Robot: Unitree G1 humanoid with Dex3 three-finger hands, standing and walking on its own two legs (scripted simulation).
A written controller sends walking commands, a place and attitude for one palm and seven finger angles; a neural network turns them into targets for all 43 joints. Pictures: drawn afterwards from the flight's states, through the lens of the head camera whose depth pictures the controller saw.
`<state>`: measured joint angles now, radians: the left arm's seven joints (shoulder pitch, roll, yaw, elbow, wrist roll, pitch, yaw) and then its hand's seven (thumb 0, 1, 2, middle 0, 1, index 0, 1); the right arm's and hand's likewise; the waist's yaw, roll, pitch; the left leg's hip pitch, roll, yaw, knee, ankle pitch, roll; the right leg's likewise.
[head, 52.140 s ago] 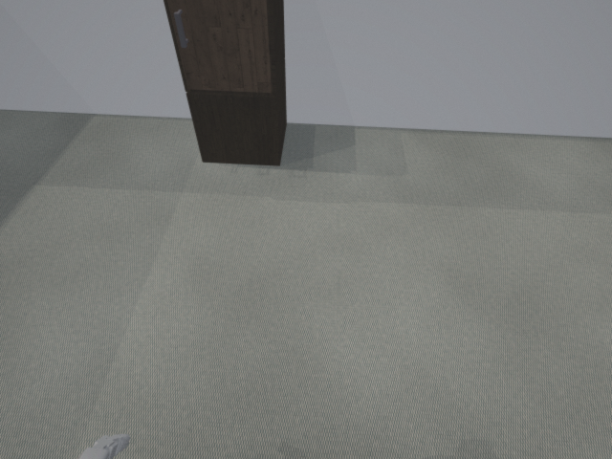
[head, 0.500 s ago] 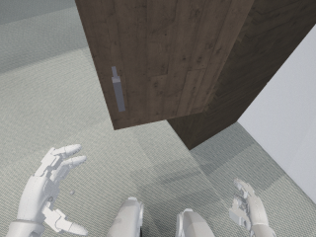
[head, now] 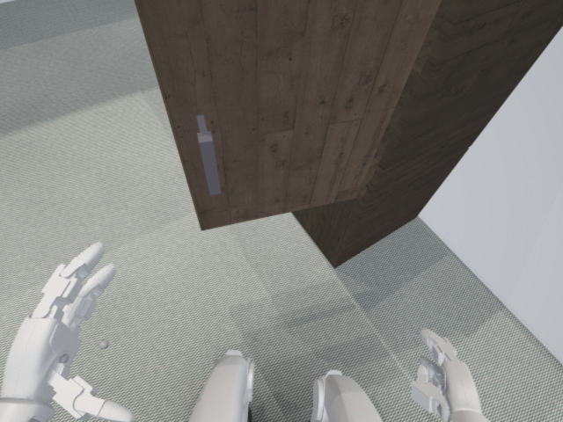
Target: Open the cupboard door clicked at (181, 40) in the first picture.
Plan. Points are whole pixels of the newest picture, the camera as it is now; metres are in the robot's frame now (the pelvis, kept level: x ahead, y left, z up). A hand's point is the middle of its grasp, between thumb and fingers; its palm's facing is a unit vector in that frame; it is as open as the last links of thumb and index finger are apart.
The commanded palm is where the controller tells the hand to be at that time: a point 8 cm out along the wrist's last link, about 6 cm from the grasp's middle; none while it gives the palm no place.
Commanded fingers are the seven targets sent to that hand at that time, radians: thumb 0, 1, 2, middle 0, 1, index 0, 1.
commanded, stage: slide the hand sideways off the handle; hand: left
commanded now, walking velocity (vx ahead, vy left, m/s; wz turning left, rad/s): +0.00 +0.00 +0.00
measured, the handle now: (208, 156) +0.48 +0.16 +0.06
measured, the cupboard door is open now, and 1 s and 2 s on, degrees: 73 73 73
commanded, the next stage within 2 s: draw the hand back to the body in 0.86 s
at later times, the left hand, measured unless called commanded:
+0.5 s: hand (44, 350) +0.19 +0.29 +0.04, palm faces +0.02 -1.00 -0.08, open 16.3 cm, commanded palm +0.17 +0.35 +0.04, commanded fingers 0.00 -0.50 0.30 -0.15 -0.30 -0.15 -0.30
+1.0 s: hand out of the picture +0.18 +0.33 +0.04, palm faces +0.00 -1.00 -0.08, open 16.3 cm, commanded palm +0.16 +0.38 +0.06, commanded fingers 0.00 -0.50 0.30 -0.15 -0.30 -0.15 -0.30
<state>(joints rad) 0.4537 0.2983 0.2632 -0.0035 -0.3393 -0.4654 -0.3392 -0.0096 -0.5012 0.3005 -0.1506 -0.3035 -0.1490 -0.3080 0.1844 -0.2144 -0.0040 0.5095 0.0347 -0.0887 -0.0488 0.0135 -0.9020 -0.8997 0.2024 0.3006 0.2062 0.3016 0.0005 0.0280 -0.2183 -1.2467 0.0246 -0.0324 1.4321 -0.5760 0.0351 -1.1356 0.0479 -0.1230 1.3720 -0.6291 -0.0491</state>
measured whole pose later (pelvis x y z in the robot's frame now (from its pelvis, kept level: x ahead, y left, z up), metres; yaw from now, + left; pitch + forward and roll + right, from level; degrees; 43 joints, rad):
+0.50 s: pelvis +0.00 +0.01 +0.00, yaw +0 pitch +23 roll -6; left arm 0.41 0.38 0.43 0.10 -0.44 -0.43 -0.53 -0.01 -0.50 0.30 -0.15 -0.30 -0.15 -0.30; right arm 0.17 -0.23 0.00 0.54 0.05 -0.17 -0.06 0.01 -0.90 -0.90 0.20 0.30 0.21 0.30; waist 0.01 0.03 -0.22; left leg -1.27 0.02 -0.04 1.43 -0.57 0.05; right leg -1.15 0.05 -0.13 1.35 -0.61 -0.03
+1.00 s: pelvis -0.01 +0.02 -0.01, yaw -1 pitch +24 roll -8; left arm 0.35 0.47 0.56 0.17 -0.53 -0.38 -0.69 -0.01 -0.50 0.30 -0.15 -0.30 -0.15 -0.30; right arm 0.16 -0.27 0.02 0.54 0.05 -0.26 -0.06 0.01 -0.90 -0.90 0.20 0.30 0.21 0.30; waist 0.03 0.02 -0.20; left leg -1.34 0.02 -0.04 1.48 -0.57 0.06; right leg -1.20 0.05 -0.13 1.39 -0.60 -0.02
